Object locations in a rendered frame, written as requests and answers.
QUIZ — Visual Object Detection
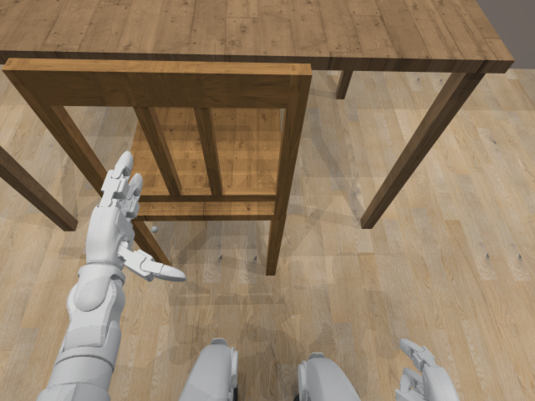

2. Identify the robot left hand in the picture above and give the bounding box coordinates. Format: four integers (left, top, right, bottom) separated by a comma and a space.
86, 151, 186, 282

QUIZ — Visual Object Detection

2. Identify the robot right hand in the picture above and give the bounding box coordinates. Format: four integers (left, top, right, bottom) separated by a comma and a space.
395, 338, 460, 401

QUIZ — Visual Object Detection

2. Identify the chair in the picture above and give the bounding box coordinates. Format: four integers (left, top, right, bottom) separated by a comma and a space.
2, 58, 312, 276

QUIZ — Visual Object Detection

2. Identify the left robot forearm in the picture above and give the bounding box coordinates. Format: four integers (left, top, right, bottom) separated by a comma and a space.
36, 263, 125, 401

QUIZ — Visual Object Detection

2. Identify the robot left thigh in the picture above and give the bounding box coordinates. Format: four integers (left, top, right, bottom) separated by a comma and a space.
178, 344, 238, 401

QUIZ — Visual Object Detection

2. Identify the robot thigh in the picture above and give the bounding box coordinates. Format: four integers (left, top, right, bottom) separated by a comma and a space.
298, 358, 361, 401
178, 344, 238, 401

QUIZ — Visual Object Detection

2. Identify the table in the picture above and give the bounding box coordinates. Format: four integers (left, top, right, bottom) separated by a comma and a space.
0, 0, 515, 231

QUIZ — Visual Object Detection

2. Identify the robot right thigh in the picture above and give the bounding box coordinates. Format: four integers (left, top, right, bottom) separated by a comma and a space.
298, 358, 361, 401

